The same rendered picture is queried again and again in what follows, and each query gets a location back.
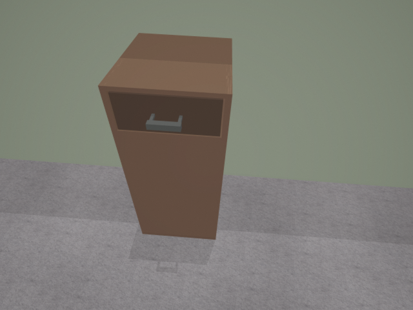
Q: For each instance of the handle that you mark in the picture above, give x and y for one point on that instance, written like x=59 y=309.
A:
x=172 y=126

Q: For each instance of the cabinet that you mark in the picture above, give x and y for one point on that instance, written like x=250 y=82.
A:
x=175 y=180

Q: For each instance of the drawer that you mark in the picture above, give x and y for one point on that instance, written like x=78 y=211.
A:
x=201 y=116

